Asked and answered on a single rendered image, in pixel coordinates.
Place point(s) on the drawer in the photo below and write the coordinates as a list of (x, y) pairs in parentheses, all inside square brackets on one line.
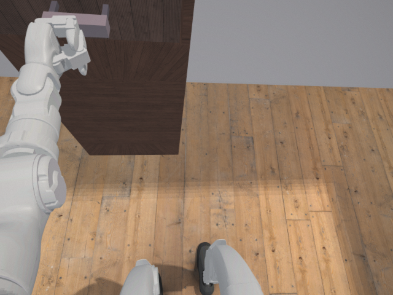
[(130, 20)]

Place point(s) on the cabinet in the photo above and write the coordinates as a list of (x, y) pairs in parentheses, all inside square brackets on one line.
[(131, 100)]

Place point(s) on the right robot shin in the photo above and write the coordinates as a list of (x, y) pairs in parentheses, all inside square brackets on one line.
[(207, 279)]

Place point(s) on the handle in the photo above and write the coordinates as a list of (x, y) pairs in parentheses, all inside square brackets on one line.
[(92, 25)]

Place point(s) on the left robot hand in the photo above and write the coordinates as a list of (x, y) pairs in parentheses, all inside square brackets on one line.
[(42, 46)]

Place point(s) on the robot shin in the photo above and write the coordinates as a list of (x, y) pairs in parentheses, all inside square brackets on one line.
[(207, 279), (142, 262)]

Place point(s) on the robot left forearm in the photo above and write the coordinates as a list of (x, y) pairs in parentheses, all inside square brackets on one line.
[(34, 125)]

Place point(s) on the left robot shin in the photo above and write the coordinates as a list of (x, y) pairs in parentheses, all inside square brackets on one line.
[(142, 262)]

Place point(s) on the robot left upper arm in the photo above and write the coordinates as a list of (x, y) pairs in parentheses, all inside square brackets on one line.
[(31, 187)]

